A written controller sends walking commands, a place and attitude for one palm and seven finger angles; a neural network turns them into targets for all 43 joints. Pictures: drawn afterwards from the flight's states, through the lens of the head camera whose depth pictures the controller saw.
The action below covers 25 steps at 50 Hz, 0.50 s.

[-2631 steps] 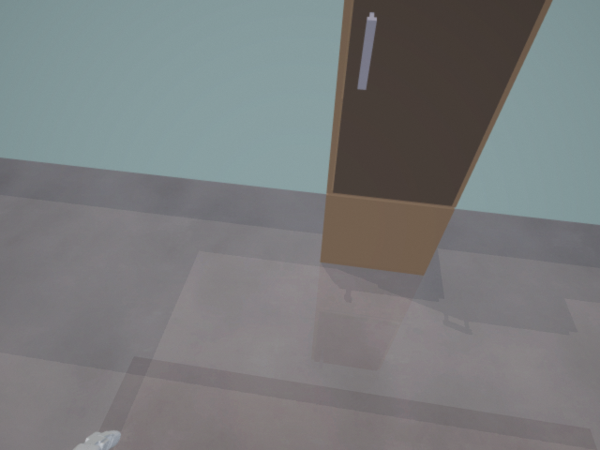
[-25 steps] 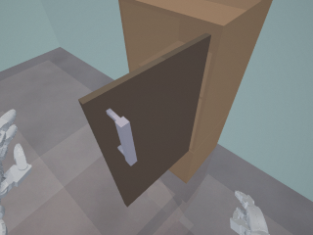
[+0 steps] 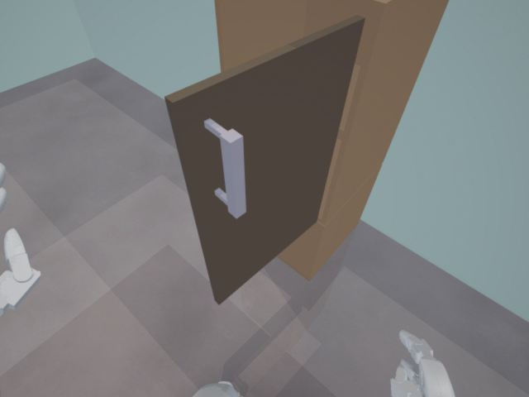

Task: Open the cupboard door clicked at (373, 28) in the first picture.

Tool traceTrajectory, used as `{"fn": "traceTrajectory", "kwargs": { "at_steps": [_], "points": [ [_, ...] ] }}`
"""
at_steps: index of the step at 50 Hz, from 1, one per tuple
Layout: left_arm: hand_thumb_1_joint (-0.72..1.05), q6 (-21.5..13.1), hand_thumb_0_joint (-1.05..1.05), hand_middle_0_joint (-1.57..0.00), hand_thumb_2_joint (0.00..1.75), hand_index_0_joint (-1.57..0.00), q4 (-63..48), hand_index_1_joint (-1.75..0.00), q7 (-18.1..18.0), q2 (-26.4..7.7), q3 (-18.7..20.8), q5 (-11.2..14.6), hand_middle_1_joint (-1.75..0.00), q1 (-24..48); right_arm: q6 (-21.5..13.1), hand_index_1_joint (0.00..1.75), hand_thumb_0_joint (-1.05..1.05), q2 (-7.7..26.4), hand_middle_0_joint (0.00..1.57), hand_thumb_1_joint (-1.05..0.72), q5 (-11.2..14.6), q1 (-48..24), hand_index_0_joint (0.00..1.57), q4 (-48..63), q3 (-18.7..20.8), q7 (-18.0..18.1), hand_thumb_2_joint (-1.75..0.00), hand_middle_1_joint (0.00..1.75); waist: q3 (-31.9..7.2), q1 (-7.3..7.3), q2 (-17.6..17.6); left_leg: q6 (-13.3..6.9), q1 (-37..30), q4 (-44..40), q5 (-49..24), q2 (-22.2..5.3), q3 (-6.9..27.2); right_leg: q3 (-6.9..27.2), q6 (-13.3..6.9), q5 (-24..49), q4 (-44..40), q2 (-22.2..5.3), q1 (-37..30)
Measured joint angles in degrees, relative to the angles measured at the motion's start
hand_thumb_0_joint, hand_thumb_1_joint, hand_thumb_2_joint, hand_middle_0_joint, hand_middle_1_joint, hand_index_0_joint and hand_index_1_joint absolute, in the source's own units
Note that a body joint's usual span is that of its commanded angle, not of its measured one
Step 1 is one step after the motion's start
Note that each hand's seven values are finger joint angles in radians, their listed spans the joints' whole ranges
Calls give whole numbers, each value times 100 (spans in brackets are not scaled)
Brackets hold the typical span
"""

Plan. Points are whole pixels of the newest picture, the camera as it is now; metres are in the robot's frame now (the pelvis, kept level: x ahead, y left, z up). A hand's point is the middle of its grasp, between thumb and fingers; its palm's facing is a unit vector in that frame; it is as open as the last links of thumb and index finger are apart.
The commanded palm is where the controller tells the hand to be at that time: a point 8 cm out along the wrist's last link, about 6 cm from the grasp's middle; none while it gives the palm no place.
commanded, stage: step back with the hand held close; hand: left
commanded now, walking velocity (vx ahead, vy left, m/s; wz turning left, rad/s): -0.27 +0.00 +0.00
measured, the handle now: (225, 171) +0.39 +0.10 +0.14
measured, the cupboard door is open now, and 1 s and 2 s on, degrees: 85 85 85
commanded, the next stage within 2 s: stop stepping back and stand still in 0.30 s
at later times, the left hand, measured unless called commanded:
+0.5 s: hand (17, 375) +0.11 +0.22 +0.18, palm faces +0.31 -0.81 -0.50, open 7.4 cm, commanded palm +0.04 +0.27 +0.19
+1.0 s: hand out of the picture +0.01 +0.24 +0.18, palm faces +0.41 -0.81 -0.43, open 7.4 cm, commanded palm -0.04 +0.28 +0.19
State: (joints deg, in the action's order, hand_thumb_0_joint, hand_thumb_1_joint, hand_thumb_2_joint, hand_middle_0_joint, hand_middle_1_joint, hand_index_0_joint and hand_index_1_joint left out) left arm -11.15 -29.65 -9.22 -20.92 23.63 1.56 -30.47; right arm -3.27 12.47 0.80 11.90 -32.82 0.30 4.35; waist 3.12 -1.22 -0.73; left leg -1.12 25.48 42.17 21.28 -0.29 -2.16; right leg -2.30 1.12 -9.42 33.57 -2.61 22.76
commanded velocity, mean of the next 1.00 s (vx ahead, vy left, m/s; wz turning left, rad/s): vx -0.07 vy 0.03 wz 0.00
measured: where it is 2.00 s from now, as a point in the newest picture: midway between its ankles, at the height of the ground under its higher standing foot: outside the picture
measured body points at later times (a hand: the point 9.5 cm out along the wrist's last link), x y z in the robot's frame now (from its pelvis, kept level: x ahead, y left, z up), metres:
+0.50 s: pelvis -0.12 -0.02 +0.01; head -0.07 -0.02 +0.46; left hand +0.08 +0.26 +0.21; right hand +0.06 -0.25 -0.08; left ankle +0.02 +0.10 -0.71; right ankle -0.20 -0.12 -0.72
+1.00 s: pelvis -0.18 -0.02 +0.01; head -0.19 -0.01 +0.46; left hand -0.01 +0.28 +0.21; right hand -0.02 -0.26 -0.06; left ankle -0.14 +0.08 -0.72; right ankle -0.20 -0.12 -0.72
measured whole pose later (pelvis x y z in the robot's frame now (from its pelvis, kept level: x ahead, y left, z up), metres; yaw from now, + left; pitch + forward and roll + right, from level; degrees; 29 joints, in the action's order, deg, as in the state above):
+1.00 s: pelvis -0.18 -0.02 +0.01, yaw -1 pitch -1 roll -2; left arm -12.7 -28.1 -8.5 -22.7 22.7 2.5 -32.5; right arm -5.3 12.7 0.4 13.1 -34.8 0.2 3.8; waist -1.4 0.1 -0.9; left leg -1.0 18.0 32.1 13.8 -0.3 0.1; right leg -3.8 -2.0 -16.1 26.8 2.6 10.2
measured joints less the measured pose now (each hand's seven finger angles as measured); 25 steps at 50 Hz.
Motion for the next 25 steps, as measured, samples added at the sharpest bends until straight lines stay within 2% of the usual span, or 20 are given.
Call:
{"fn": "traceTrajectory", "kwargs": {
  "at_steps": [2,3,5,7,9,10,12,15,19,22,23,25],
  "points": [
    [89,8,1,-21,90,-22,-93,-30,-22,26,-82,0,-31,21,7,30,1,27,21,-90,-29,-10,20,-132,-5,-6,-90,30,-25,0,71,31,-54,293,163,26,46,34,22,72,21,-8,87],
    [89,12,1,-21,90,-22,-144,-30,-24,9,-106,3,-31,40,12,30,1,40,21,-90,-36,4,20,-163,-11,4,-90,30,-48,26,98,40,-200,152,142,15,60,29,46,96,41,-10,134],
    [89,3,1,-21,90,-22,-208,-30,-26,-90,-93,24,-31,164,0,30,1,33,21,-90,-40,2,20,-172,-11,59,-90,30,13,106,201,-47,-289,-204,-483,56,63,21,74,-93,222,-66,258],
    [89,-33,1,-21,90,-22,-164,-30,-44,-185,-6,-1,-31,298,-85,30,1,-33,21,-90,-77,3,20,-162,9,98,-90,30,120,137,206,-132,-269,-279,-706,32,91,195,66,-913,1134,112,495],
    [89,-80,1,-21,90,-22,-112,-30,-72,-275,131,-35,-31,331,-206,29,2,-160,21,-90,-113,57,20,-189,36,59,-90,30,110,218,136,-149,-287,-555,-869,-38,206,313,25,-1343,2312,374,643],
    [89,-95,1,-21,90,-22,-135,-30,-85,-318,202,-20,-31,303,-251,29,2,-219,21,-90,-114,95,20,-202,35,24,-90,30,71,242,102,-141,-289,-725,-984,-83,263,311,19,-1440,2633,466,615],
    [89,-128,1,-21,90,-22,-261,-30,-120,-377,333,34,-31,153,-336,29,2,-318,21,-90,-103,143,20,-250,16,-63,-90,30,-35,230,81,-99,-287,-1075,-1238,-178,291,260,39,-1593,2736,541,410],
    [89,-122,1,-21,90,-21,-458,-30,-133,-353,363,124,-31,-128,-413,30,1,-402,21,-90,-86,132,20,-306,-21,-172,-90,30,-192,154,89,-52,-264,-1537,-1571,-297,202,162,61,-1762,2091,511,-101],
    [90,-13,1,-21,90,-21,-423,-30,-74,-272,112,209,-30,-166,-481,30,1,-400,21,-90,-124,-35,21,-332,-71,-202,-90,30,-269,116,48,23,-167,-2062,-2036,-335,103,88,5,-1870,757,485,-861],
    [90,45,1,-21,90,-21,-381,-30,4,-429,76,264,-30,-110,-442,30,1,-376,21,-90,-133,-224,21,-240,-108,-200,-90,30,-219,101,123,97,20,-2239,-2344,-252,10,9,-92,-1185,-639,437,-1472],
    [90,21,1,-21,90,-21,-384,-30,39,-488,103,274,-30,-117,-401,30,1,-352,21,-90,-118,-315,21,-202,-116,-201,-90,30,-162,82,146,131,145,-2115,-2303,-241,-43,3,-244,-1107,-966,412,-1579],
    [89,2,1,-21,90,-21,-347,-30,124,-450,10,300,-31,-185,-260,30,1,-231,21,-90,-84,-437,21,-284,-91,-181,-90,30,-70,68,-44,205,383,-1252,-1293,-249,142,-9,-358,-1066,-935,523,-1509]
  ]
}}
